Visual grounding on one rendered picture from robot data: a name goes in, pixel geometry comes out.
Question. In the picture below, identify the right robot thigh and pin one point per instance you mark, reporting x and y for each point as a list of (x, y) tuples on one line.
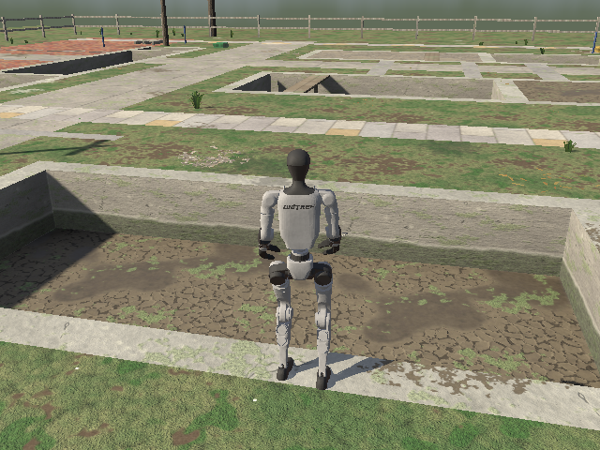
[(323, 279)]

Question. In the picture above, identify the robot torso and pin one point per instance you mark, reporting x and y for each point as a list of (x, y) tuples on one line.
[(299, 225)]

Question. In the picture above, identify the robot right upper arm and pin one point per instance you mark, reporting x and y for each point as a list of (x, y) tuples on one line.
[(328, 199)]

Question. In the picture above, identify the left robot hand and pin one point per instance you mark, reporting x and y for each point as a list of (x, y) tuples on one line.
[(264, 255)]

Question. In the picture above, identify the right robot hand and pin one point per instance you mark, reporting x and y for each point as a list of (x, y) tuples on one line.
[(326, 243)]

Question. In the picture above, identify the robot left upper arm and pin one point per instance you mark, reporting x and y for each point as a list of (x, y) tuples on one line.
[(269, 200)]

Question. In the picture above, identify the robot right forearm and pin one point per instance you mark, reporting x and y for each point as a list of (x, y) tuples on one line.
[(335, 242)]

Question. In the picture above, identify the robot left forearm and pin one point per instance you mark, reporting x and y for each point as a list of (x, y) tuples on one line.
[(263, 245)]

